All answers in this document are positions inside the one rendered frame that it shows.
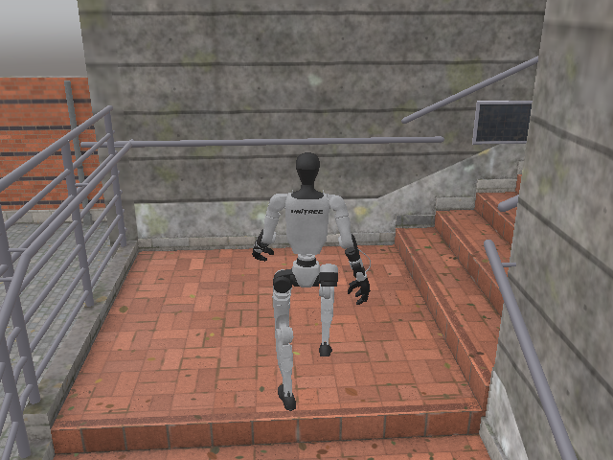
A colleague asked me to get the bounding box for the robot left forearm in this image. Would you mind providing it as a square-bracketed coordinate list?
[254, 229, 269, 253]

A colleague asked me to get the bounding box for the left robot foot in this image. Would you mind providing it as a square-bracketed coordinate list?
[278, 384, 296, 411]

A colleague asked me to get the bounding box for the robot left upper arm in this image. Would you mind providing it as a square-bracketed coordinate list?
[261, 194, 287, 244]

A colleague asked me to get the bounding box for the robot right forearm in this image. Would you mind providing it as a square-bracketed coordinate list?
[345, 234, 367, 282]

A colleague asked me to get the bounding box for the robot right upper arm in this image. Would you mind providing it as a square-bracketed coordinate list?
[328, 194, 353, 249]

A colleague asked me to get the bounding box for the left robot shin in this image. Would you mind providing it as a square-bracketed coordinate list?
[275, 329, 293, 397]

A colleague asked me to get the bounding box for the robot right hand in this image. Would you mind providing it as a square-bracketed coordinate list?
[348, 278, 370, 305]

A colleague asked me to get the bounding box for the robot left hand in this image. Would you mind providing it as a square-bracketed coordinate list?
[252, 247, 274, 261]

